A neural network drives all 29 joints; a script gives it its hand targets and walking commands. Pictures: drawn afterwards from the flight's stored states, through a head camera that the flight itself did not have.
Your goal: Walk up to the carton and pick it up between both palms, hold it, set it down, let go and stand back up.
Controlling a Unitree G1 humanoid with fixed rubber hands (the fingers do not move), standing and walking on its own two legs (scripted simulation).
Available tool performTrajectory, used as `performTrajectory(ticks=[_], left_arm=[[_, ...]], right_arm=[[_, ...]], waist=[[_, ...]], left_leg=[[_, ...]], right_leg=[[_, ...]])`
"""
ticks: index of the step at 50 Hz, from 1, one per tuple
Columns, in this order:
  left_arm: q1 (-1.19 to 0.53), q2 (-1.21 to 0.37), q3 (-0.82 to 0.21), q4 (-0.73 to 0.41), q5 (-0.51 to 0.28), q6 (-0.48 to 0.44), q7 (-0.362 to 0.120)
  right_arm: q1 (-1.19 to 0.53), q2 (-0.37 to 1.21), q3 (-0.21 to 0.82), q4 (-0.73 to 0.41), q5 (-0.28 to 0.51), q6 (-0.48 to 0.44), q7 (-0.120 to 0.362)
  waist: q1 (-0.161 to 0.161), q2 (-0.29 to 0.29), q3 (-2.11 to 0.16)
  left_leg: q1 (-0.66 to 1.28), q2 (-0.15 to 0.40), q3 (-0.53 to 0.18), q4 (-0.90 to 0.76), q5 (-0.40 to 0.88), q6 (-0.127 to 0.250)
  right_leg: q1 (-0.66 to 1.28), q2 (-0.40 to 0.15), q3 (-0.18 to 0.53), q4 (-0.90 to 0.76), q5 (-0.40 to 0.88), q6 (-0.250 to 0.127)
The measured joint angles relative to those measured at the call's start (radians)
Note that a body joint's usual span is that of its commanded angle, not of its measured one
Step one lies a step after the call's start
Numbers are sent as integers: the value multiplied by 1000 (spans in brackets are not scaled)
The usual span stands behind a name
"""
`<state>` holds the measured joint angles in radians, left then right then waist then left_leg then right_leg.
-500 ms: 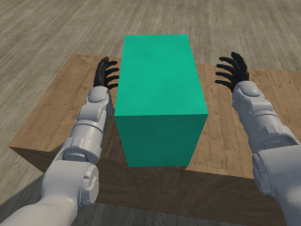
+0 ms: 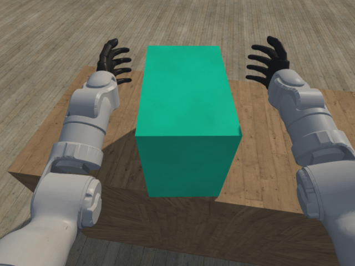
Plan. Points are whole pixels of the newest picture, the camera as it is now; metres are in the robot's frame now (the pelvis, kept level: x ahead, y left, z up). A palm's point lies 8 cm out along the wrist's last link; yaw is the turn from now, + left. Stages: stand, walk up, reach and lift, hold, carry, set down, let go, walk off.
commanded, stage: set down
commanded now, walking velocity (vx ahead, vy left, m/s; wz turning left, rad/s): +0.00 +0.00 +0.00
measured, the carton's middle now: (183, 122) +0.46 +0.07 +0.06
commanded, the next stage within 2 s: none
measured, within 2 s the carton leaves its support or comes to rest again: neither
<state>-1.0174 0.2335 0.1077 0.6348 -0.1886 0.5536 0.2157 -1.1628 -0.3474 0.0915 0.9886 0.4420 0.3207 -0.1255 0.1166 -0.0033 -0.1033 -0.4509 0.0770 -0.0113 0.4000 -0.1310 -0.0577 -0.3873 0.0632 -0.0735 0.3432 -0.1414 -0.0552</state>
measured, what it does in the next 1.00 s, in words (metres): stands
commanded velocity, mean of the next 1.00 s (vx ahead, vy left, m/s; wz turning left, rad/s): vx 0.00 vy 0.00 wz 0.00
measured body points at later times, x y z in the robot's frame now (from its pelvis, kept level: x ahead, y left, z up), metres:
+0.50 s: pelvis -0.01 +0.01 +0.00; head +0.02 +0.01 +0.45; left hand +0.38 +0.22 +0.14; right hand +0.44 -0.15 +0.15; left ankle +0.03 +0.15 -0.74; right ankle +0.01 -0.08 -0.74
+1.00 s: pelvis -0.01 +0.00 +0.00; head +0.01 +0.01 +0.45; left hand +0.33 +0.21 +0.11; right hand +0.38 -0.17 +0.12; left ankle +0.03 +0.15 -0.74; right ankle +0.01 -0.08 -0.74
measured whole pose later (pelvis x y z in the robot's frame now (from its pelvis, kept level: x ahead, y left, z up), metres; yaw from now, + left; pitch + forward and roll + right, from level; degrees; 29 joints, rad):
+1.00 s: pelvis -0.01 +0.00 +0.00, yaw -2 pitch +0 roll +1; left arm -0.34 0.10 0.18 -0.07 -0.09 0.72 0.16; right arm -0.50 -0.31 0.09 0.36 0.41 0.32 -0.09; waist 0.05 -0.03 0.04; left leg -0.21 0.06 0.03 0.34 -0.13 -0.05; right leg -0.21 0.04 -0.03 0.39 -0.18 -0.06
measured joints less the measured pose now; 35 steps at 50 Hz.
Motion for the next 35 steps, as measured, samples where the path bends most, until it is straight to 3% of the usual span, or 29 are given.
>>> performTrajectory(ticks=[6,13,19,25,35], left_arm=[[-13,8,11,-57,9,83,-3],[91,-19,55,-138,67,113,-46],[294,-56,73,-296,87,114,-70],[394,-58,49,-442,35,134,-35],[400,-77,65,-514,55,181,-23]], right_arm=[[-26,-58,34,3,51,34,15],[29,-89,71,-2,78,27,58],[209,-62,53,-137,52,7,80],[347,-19,-2,-317,2,13,77],[406,10,-19,-431,-47,42,61]], waist=[[-2,9,18],[-7,18,54],[-29,11,90],[-32,-1,103],[-28,-1,100]], left_leg=[[42,-4,8,-3,-7,8],[136,-13,22,-39,-3,17],[189,-18,26,-52,1,19],[139,-13,33,-26,4,18],[142,-12,48,-42,22,18]], right_leg=[[44,-4,8,-13,1,8],[130,-13,21,-37,2,14],[172,-18,24,-29,-5,14],[111,-15,31,13,-6,8],[91,-14,45,32,-2,5]])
